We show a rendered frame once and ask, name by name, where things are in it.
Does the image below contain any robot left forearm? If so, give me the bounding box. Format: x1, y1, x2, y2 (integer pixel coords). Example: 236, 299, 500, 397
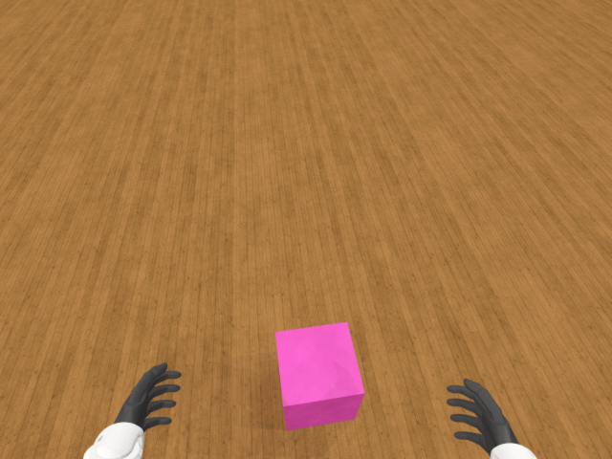
83, 423, 144, 459

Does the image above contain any carton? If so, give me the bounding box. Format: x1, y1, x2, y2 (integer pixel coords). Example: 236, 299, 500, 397
275, 322, 364, 430

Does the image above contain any robot left hand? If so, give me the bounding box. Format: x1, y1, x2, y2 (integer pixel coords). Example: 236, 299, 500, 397
114, 362, 182, 432

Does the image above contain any robot right hand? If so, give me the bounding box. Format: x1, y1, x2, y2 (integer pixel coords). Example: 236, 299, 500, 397
447, 379, 519, 458

